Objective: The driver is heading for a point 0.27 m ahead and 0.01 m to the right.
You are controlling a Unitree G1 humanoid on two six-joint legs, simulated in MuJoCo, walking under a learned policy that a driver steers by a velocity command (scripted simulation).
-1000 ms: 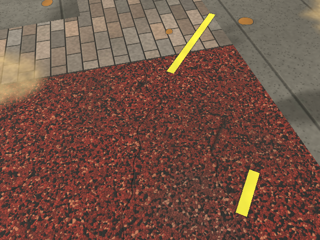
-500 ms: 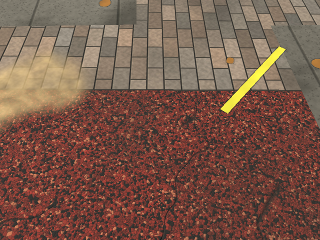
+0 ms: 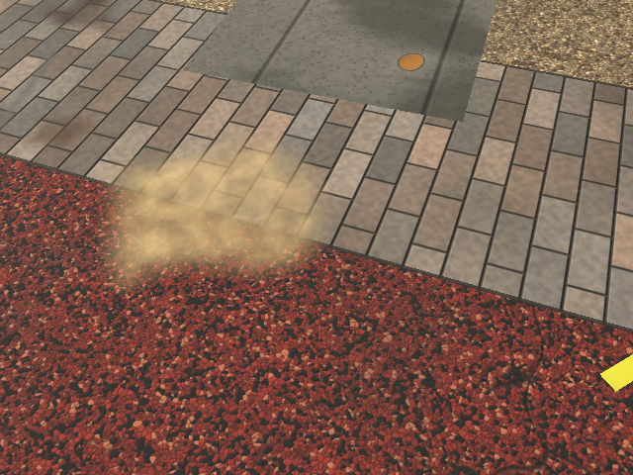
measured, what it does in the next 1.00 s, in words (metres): walks ahead: left foot, then right foot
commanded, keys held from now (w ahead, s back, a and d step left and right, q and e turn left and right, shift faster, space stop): w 0.06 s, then no key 0.94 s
